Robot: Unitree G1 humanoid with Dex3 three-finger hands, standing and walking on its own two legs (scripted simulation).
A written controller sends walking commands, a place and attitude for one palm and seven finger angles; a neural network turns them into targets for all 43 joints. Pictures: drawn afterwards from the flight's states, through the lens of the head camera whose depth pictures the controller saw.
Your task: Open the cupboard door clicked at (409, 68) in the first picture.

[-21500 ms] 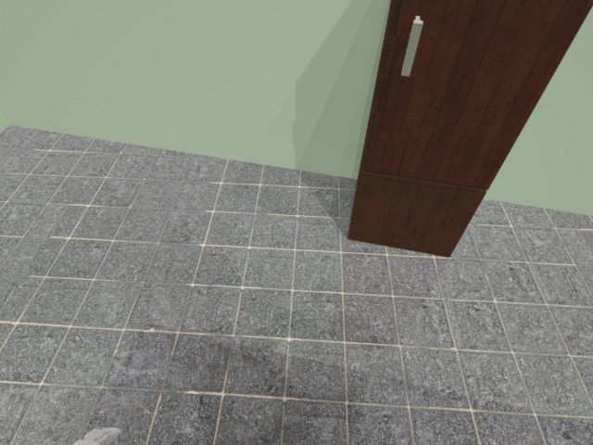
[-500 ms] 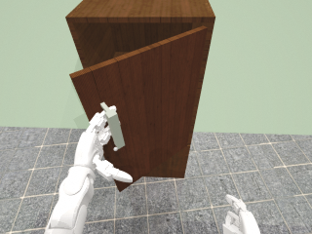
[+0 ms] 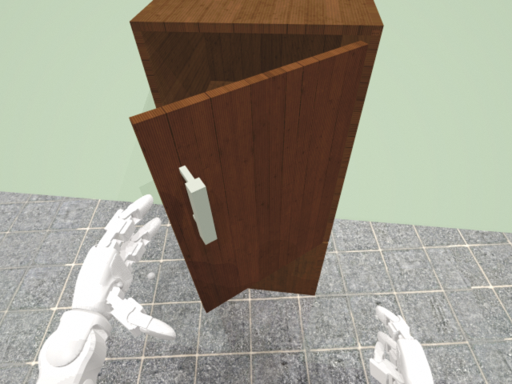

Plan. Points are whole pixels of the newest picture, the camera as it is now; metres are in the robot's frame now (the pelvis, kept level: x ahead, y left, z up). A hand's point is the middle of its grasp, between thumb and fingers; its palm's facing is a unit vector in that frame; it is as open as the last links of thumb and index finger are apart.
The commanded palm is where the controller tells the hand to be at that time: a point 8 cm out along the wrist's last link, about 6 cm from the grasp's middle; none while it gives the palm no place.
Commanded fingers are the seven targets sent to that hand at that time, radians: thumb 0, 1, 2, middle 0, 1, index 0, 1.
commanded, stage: draw the hand back to the body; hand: left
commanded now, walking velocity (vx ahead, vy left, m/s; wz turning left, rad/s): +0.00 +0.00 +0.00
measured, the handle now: (197, 205) +0.35 +0.13 +0.11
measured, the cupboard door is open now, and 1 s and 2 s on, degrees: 40 40 40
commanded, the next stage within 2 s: step back with the hand held close in 1.68 s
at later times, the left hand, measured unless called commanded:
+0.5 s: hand (118, 282) +0.21 +0.20 +0.13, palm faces +0.02 -1.00 -0.08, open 16.3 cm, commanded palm +0.17 +0.25 +0.13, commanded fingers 0.00 -0.47 0.31 -0.15 -0.30 -0.15 -0.30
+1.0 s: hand (66, 273) +0.20 +0.25 +0.15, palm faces +0.38 -0.84 -0.38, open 12.7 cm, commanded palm +0.15 +0.29 +0.17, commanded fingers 0.00 0.41 0.69 -0.18 -0.30 -0.18 -0.30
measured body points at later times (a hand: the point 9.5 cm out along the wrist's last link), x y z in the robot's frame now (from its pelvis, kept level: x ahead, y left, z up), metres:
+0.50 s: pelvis +0.00 +0.01 +0.00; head -0.01 -0.01 +0.45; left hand +0.20 +0.25 +0.13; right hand +0.19 -0.20 -0.07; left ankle -0.03 +0.14 -0.72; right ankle +0.02 -0.12 -0.72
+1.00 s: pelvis +0.00 +0.01 +0.02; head -0.01 -0.01 +0.47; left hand +0.18 +0.29 +0.17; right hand +0.18 -0.20 -0.07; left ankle -0.03 +0.14 -0.72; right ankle +0.02 -0.12 -0.72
